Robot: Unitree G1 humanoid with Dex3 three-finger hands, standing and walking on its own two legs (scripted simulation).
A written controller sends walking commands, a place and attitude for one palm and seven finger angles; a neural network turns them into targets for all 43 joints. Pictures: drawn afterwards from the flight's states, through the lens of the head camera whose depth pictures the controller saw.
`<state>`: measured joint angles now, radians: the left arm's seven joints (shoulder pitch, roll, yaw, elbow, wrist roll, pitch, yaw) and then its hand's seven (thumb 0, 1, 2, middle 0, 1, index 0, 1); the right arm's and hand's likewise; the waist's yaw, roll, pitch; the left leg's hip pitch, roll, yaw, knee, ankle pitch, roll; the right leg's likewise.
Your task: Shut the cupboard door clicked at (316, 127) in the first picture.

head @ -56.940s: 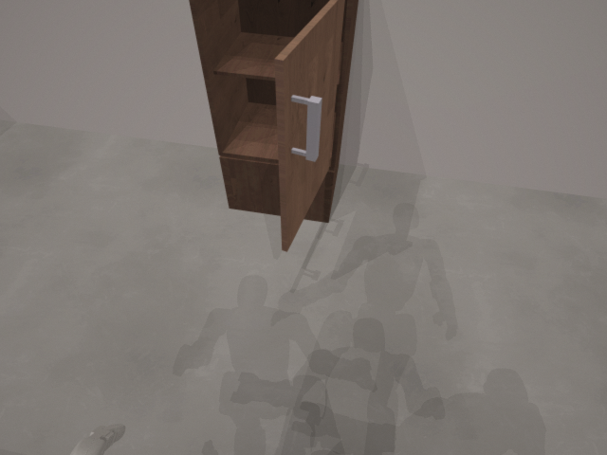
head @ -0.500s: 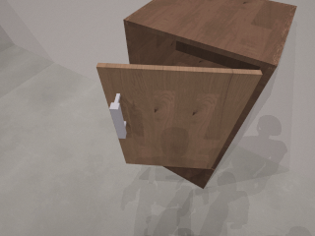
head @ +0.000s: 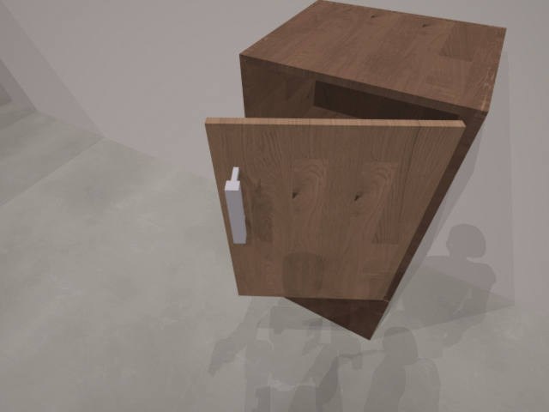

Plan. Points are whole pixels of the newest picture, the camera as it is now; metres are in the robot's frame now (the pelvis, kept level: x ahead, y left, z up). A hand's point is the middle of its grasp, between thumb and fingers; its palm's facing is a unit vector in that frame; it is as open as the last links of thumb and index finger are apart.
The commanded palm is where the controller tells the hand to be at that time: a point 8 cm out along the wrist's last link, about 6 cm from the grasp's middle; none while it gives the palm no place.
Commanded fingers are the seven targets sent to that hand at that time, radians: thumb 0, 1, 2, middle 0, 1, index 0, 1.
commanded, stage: come to a stop and stand still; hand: left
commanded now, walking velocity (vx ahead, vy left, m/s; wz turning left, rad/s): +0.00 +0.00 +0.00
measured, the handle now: (237, 206) +0.48 +0.11 +0.00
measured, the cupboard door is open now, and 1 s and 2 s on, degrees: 27 27 27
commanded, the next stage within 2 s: look again from close up in 0.26 s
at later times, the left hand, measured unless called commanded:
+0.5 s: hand out of the picture +0.01 +0.16 -0.15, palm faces -0.02 -0.98 -0.21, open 7.4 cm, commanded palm none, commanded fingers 0.00 0.90 0.90 -0.20 -0.30 -0.20 -0.30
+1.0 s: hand out of the picture +0.05 +0.14 -0.15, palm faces +0.01 -0.97 -0.23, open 7.3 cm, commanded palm +0.11 +0.19 -0.06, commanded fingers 0.00 0.90 0.90 -0.20 -0.30 -0.20 -0.30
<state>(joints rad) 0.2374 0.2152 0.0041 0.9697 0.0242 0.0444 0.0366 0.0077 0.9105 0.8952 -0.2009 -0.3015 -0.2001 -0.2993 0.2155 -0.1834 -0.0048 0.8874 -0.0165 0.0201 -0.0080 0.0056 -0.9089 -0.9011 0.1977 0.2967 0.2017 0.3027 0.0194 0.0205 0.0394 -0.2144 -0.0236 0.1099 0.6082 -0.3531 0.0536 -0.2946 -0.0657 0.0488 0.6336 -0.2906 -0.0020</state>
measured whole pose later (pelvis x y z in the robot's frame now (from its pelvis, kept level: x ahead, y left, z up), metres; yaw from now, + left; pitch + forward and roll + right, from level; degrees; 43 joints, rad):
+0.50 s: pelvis +0.00 -0.01 +0.01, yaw +0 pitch -1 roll +1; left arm 0.28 0.16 -0.03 1.06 0.02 0.01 0.02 0.01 0.91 0.90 -0.20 -0.30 -0.20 -0.30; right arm 0.31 -0.19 0.01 1.04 -0.01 -0.01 -0.01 0.01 -0.91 -0.90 0.20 0.30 0.20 0.30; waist 0.00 0.01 0.05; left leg -0.17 -0.02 0.11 0.44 -0.26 0.03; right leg -0.26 -0.05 0.05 0.49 -0.22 0.04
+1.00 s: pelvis +0.03 -0.05 +0.02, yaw +1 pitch +0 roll +1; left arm 0.23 0.17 -0.01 1.09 0.01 -0.01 0.03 0.01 0.93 0.90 -0.20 -0.30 -0.20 -0.30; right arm 0.25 -0.17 0.01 1.10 -0.01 -0.02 -0.02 0.01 -0.91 -0.90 0.20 0.30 0.20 0.30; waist 0.00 0.01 0.05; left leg -0.13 0.03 0.07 0.42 -0.28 -0.02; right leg -0.21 0.00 0.01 0.48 -0.25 -0.01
